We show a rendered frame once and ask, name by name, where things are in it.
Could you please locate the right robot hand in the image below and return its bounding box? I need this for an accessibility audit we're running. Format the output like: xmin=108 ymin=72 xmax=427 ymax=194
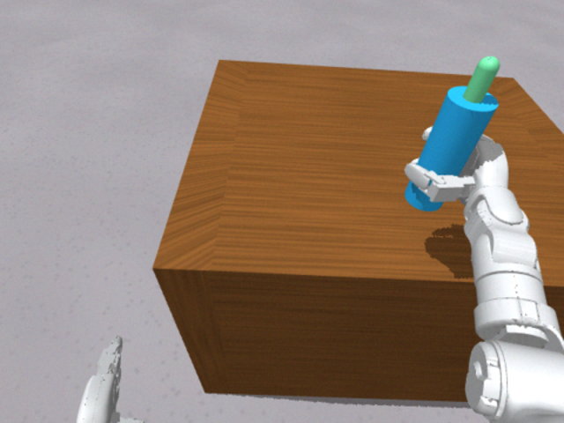
xmin=404 ymin=126 xmax=508 ymax=206

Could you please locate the left robot hand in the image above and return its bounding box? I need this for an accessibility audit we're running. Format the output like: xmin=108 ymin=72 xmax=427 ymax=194
xmin=77 ymin=336 xmax=146 ymax=423

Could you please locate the right robot arm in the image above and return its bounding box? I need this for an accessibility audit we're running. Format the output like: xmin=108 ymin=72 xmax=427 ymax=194
xmin=464 ymin=186 xmax=564 ymax=423

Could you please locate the bottle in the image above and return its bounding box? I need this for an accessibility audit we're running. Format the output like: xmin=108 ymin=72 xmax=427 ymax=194
xmin=404 ymin=56 xmax=500 ymax=212

